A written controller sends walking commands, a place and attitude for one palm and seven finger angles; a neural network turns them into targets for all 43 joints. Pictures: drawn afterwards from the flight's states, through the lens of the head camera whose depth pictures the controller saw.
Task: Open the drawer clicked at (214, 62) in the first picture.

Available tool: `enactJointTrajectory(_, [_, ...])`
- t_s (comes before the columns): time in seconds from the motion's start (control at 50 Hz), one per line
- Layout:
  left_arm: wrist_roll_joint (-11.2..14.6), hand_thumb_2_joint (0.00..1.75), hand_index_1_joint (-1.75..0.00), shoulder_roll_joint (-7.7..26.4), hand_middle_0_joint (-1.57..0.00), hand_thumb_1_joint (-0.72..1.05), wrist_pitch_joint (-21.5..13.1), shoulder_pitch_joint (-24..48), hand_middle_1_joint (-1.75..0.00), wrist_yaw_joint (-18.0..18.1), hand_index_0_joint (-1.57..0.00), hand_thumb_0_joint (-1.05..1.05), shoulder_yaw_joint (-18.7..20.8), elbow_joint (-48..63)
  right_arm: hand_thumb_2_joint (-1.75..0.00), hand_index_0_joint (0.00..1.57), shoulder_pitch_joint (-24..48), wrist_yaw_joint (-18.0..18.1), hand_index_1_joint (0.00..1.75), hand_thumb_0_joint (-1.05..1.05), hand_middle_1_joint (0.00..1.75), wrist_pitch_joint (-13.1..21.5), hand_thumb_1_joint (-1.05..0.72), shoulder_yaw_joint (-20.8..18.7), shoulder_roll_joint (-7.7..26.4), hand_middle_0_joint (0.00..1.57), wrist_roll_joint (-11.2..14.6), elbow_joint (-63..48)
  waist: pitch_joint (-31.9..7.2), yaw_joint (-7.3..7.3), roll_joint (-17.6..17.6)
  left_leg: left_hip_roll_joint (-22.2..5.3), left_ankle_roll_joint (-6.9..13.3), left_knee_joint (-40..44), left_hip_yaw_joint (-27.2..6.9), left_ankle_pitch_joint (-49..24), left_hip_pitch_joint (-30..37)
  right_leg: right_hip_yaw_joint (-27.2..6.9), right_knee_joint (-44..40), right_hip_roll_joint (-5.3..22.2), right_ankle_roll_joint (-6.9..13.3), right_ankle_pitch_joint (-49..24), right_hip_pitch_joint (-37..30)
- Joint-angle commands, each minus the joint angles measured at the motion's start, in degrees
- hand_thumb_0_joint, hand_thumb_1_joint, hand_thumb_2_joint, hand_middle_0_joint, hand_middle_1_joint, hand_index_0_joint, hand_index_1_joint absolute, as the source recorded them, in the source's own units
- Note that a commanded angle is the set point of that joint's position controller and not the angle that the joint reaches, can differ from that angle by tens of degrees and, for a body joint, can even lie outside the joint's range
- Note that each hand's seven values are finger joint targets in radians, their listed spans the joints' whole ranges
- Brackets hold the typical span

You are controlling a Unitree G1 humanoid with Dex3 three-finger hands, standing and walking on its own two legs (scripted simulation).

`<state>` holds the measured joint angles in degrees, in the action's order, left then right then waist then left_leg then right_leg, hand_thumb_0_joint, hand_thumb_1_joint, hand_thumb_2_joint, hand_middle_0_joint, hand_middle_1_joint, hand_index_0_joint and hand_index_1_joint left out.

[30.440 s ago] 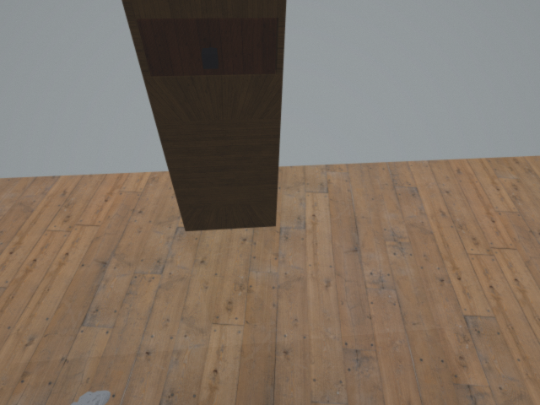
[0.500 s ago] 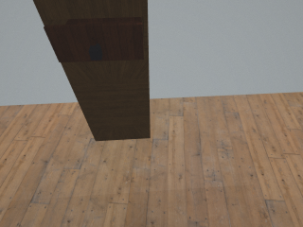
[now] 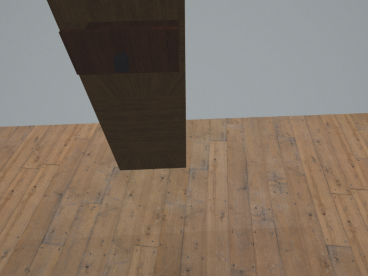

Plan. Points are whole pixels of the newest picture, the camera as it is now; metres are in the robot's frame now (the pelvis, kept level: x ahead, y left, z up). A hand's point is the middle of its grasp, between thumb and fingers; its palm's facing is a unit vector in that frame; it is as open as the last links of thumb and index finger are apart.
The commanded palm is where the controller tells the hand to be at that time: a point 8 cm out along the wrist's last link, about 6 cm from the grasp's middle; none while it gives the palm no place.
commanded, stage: take the last steps up to it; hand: left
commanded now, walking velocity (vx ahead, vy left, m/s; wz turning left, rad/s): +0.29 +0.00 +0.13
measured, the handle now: (122, 60) +0.75 +0.25 +0.07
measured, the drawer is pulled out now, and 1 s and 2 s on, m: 0.06 0.06 0.06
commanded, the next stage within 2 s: come to a stop and stand still in 0.64 s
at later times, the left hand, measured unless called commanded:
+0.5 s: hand out of the picture +0.10 +0.19 -0.18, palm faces +0.11 -0.98 -0.18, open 7.4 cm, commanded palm none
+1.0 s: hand (132, 247) +0.22 +0.16 -0.19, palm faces +0.17 -0.97 -0.18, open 7.3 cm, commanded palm none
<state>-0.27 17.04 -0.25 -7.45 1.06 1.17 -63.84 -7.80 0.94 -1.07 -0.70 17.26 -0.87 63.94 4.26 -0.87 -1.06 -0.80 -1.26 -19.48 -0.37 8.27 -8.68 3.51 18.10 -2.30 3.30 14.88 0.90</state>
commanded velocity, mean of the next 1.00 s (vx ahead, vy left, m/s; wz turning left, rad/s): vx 0.08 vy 0.00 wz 0.00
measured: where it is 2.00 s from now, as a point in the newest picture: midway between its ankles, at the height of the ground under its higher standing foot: outside the picture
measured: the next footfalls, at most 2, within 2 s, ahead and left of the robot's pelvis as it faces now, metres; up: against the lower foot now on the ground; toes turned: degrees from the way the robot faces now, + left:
right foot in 0.60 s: +0.27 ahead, -0.12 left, +0.00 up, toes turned +4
left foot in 0.84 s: +0.23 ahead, +0.12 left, +0.00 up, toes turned +11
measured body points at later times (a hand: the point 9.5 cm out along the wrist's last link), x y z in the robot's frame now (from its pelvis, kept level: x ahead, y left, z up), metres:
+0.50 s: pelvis +0.10 +0.02 -0.01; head +0.14 +0.01 +0.44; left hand +0.10 +0.25 -0.16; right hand +0.04 -0.19 -0.16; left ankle +0.06 +0.14 -0.75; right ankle +0.14 -0.11 -0.71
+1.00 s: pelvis +0.24 -0.01 -0.01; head +0.29 +0.00 +0.44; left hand +0.22 +0.21 -0.17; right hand +0.33 -0.23 -0.16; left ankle +0.20 +0.12 -0.74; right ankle +0.21 -0.11 -0.74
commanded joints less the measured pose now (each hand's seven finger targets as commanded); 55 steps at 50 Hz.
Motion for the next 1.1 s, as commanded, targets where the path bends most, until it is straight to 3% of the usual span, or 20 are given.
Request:
enactJointTrajectory(0.0, [-0.3,0.90,-0.30,5.6,-0.20,0.90,0.0,-4.3,-0.30,0.4,-0.20,0.00,0.8,1.0,-0.90,0.20,-2.3,0.0,0.30,0.00,0.30,0.0,-0.90,0.0,3.0,0.20,-0.5,-1.4,-2.0,0.73,2.3,-3.7,1.5,-2.0,-3.5,1.5,-0.1,-6.5,-4.4,10.6,-0.9,3.9,4.7])
enactJointTrajectory(0.06, [-0.7,0.90,-0.30,7.4,-0.20,0.90,0.3,-6.5,-0.30,0.0,-0.20,0.00,1.7,0.7,-0.90,0.20,-2.6,-0.5,0.30,0.00,0.30,-0.1,-0.90,-0.2,1.8,0.20,-1.1,-1.8,3.3,1.78,8.0,-0.9,1.2,-9.9,-0.2,10.8,-10.2,-11.7,-8.1,14.5,2.6,17.7,3.8])
enactJointTrajectory(0.14, [-1.3,0.90,-0.30,7.0,-0.20,0.90,-0.8,-9.2,-0.30,-0.2,-0.20,0.00,2.5,1.0,-0.90,0.20,-1.5,-0.7,0.30,0.00,0.30,0.4,-0.90,-1.3,1.5,0.20,-0.7,-4.1,8.0,1.96,6.7,-3.0,1.2,-22.9,1.6,19.7,-18.9,-14.9,-7.6,21.0,9.0,6.3,2.5])
enactJointTrajectory(0.22, [-0.4,0.90,-0.30,4.9,-0.20,0.90,-1.6,-8.2,-0.30,-0.6,-0.20,0.00,2.8,1.4,-0.90,0.20,-14.8,-0.4,0.30,0.00,0.30,2.2,-0.90,-1.4,-0.8,0.20,-0.8,-0.8,2.5,-3.78,1.0,-2.0,2.8,-5.6,4.2,4.9,1.5,-2.2,11.8,14.0,3.7,-16.9,8.5])
enactJointTrajectory(0.24, [0.1,0.90,-0.30,1.7,-0.20,0.90,-1.7,-8.1,-0.30,-1.1,-0.20,0.00,2.4,2.7,-0.90,0.20,-22.2,0.3,0.30,0.00,0.30,2.8,-0.90,-2.6,3.1,0.20,-1.5,1.8,-0.3,-5.46,-10.4,-9.6,7.7,-1.9,-9.5,-1.9,10.4,3.4,27.4,6.4,-0.6,-11.6,18.8])
enactJointTrajectory(0.26, [0.7,0.90,-0.30,-0.8,-0.20,0.90,-2.1,-6.1,-0.30,-1.2,-0.20,0.00,1.3,4.9,-0.90,0.20,-27.8,1.2,0.30,0.00,0.30,2.9,-0.90,-3.3,5.6,0.20,-1.6,3.0,-2.4,-6.51,-18.2,-20.4,14.3,3.6,-25.4,-12.9,16.3,3.9,41.5,1.2,-2.2,16.5,29.9])
enactJointTrajectory(0.34, [-0.7,0.90,-0.30,-2.5,-0.20,0.90,-1.0,-3.9,-0.30,-1.3,-0.20,0.00,2.1,5.1,-0.90,0.20,-18.9,1.4,0.30,0.00,0.30,3.6,-0.90,-2.3,0.0,0.20,-0.8,0.4,6.0,-1.39,-3.2,-18.4,12.8,8.1,-16.6,1.2,-1.0,-4.2,44.3,8.3,-1.2,10.6,30.0])
enactJointTrajectory(0.52, [-1.2,0.90,-0.30,-5.1,-0.20,0.90,-0.9,-12.6,-0.30,-1.9,-0.20,0.00,2.9,2.6,-0.90,0.20,-15.8,1.1,0.30,0.00,0.30,2.6,-0.90,-3.0,-1.3,0.20,-0.7,0.5,0.1,2.70,-2.4,-9.7,7.3,-0.7,-2.2,13.3,-10.9,4.2,14.9,3.3,-2.9,-1.3,7.0])
enactJointTrajectory(0.54, [-1.2,0.90,-0.30,-2.7,-0.20,0.90,-1.4,-16.6,-0.30,-1.6,-0.20,0.00,3.6,1.7,-0.90,0.20,-15.2,0.8,0.30,0.00,0.30,2.5,-0.90,-2.9,-2.5,0.20,-0.3,-0.1,-1.2,4.53,2.0,-6.1,5.4,-7.8,0.8,16.0,-15.0,-0.6,10.1,5.4,-1.7,1.2,0.7])
enactJointTrajectory(0.56, [-1.5,0.90,-0.30,2.3,-0.20,0.90,-2.1,-22.0,-0.30,-1.0,-0.20,0.00,4.6,0.2,-0.90,0.20,-15.1,0.4,0.30,0.00,0.30,2.5,-0.90,-2.2,-6.2,0.20,0.2,-1.2,-1.9,6.79,15.4,0.5,2.7,-23.2,6.4,21.8,-23.0,-18.0,1.7,17.2,2.7,6.8,-4.2])
enactJointTrajectory(0.58, [-1.1,0.90,-0.30,4.8,-0.20,0.90,-1.9,-23.6,-0.30,-0.4,-0.20,0.00,4.9,0.1,-0.90,0.20,-13.6,0.2,0.30,0.00,0.30,2.3,-0.90,-2.3,-6.5,0.20,0.3,-2.9,-2.7,7.03,19.3,0.5,2.5,-38.7,5.4,29.8,-24.8,-29.9,-7.2,26.5,8.1,9.2,-1.9])
enactJointTrajectory(0.6, [-0.6,0.90,-0.30,3.6,-0.20,0.90,-1.5,-20.2,-0.30,0.0,-0.20,0.00,4.6,0.8,-0.90,0.20,-12.6,0.0,0.30,0.00,0.30,2.0,-0.90,-2.7,-5.9,0.20,-0.1,-2.8,0.6,5.39,11.7,-2.1,2.4,-44.3,2.1,27.2,-25.1,-28.0,-8.7,25.3,9.7,12.6,3.0])
enactJointTrajectory(0.7, [-1.6,0.90,-0.30,-2.2,-0.20,0.90,-1.8,-8.9,-0.30,0.6,-0.20,0.00,3.5,4.0,-0.90,0.20,-13.9,-0.4,0.30,0.00,0.30,1.1,-0.90,-2.0,-9.1,0.20,-0.2,-1.7,1.7,-1.05,8.1,-5.7,2.1,-31.4,1.7,18.6,-11.9,-11.9,-6.9,18.9,7.6,1.3,19.5])
enactJointTrajectory(0.78, [-0.3,0.90,-0.30,-3.5,-0.20,0.90,-1.7,-8.9,-0.30,0.6,-0.20,0.00,3.0,3.1,-0.90,0.20,-18.0,0.3,0.30,0.00,0.30,2.4,-0.90,-0.5,-9.8,0.20,0.0,0.6,-2.7,-2.15,-1.5,-2.8,0.1,-4.9,3.8,-2.2,3.0,-4.1,4.7,12.2,3.0,-11.9,17.7])
enactJointTrajectory(0.82, [0.3,0.90,-0.30,-6.3,-0.20,0.90,-1.2,-11.8,-0.30,0.8,-0.20,0.00,1.8,2.8,-0.90,0.20,-14.7,1.5,0.30,0.00,0.30,3.4,-0.90,-1.1,-3.4,0.20,-0.1,-1.3,-5.5,1.01,-12.5,-13.8,5.7,-1.8,-7.0,-26.9,1.7,-0.7,9.1,6.5,-2.5,-4.4,14.1])
enactJointTrajectory(0.86, [-0.5,0.90,-0.30,-6.3,-0.20,0.90,-1.1,-12.6,-0.30,1.2,-0.20,0.00,1.7,1.9,-0.90,0.20,-10.2,2.2,0.30,0.00,0.30,2.5,-0.90,-1.5,-2.3,0.20,0.1,-2.8,-3.3,1.53,-2.2,-12.1,5.2,-6.3,-1.6,-29.5,-0.1,-2.4,6.3,6.8,-2.4,-10.6,10.9])
enactJointTrajectory(0.9, [-0.6,0.90,-0.30,-2.6,-0.20,0.90,-0.5,-10.6,-0.30,1.3,-0.20,0.00,2.6,2.5,-0.90,0.20,-10.3,2.7,0.30,0.00,0.30,1.6,-0.90,-2.0,-2.6,0.20,0.6,-3.3,-4.9,0.08,-5.4,-8.9,2.5,-9.7,1.5,-42.3,4.5,-1.4,11.8,9.1,-2.0,-31.7,11.2])
enactJointTrajectory(0.98, [-0.4,0.90,-0.30,-1.6,-0.20,0.90,0.5,-9.0,-0.30,1.5,-0.20,0.00,3.5,5.4,-0.90,0.20,-10.4,2.9,0.30,0.00,0.30,0.1,-0.90,-3.5,1.2,0.20,0.3,-4.7,-7.5,-0.41,-9.9,-14.5,6.8,-8.4,-2.0,-59.2,11.4,0.5,19.2,5.5,-2.8,-4.3,16.4])
enactJointTrajectory(1.04, [-0.6,0.90,-0.30,-1.9,-0.20,0.90,1.6,-8.8,-0.30,1.0,-0.20,0.00,3.8,6.5,-0.90,0.20,-6.1,2.6,0.30,0.00,0.30,-0.7,-0.90,-4.3,3.2,0.20,-0.4,-6.7,-5.6,0.71,-7.9,-16.8,9.8,-6.5,-4.4,-47.0,7.3,-1.5,20.2,3.9,-2.2,9.4,16.5])
enactJointTrajectory(1.08, [-1.1,0.90,-0.30,-1.3,-0.20,0.90,1.2,-11.5,-0.30,0.9,-0.20,0.00,4.0,6.7,-0.90,0.20,-2.9,2.6,0.30,0.00,0.30,-0.9,-0.90,-4.5,2.9,0.20,-0.4,-7.9,-6.0,2.92,-2.5,-12.4,6.0,-12.7,-0.9,-36.3,5.2,-2.2,9.1,5.6,-2.3,-10.9,12.4])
